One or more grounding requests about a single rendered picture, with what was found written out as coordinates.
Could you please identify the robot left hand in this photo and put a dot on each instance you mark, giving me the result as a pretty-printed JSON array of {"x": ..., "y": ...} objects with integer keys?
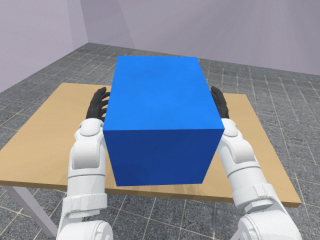
[{"x": 95, "y": 109}]

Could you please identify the robot right hand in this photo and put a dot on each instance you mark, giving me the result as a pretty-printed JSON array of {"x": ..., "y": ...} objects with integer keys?
[{"x": 220, "y": 102}]

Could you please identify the carton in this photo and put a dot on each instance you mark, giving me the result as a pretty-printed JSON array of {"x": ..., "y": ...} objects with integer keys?
[{"x": 162, "y": 126}]

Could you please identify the left robot forearm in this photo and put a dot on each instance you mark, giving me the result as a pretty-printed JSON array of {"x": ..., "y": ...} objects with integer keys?
[{"x": 86, "y": 174}]

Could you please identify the table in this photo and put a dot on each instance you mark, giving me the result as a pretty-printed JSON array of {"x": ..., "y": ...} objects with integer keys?
[{"x": 37, "y": 156}]

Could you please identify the left robot upper arm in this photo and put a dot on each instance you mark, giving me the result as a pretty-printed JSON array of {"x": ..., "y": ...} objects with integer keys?
[{"x": 88, "y": 230}]

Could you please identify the right robot upper arm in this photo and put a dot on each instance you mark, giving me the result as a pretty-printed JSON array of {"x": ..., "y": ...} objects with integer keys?
[{"x": 267, "y": 225}]

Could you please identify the right robot forearm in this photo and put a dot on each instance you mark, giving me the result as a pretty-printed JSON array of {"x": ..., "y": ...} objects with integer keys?
[{"x": 250, "y": 188}]

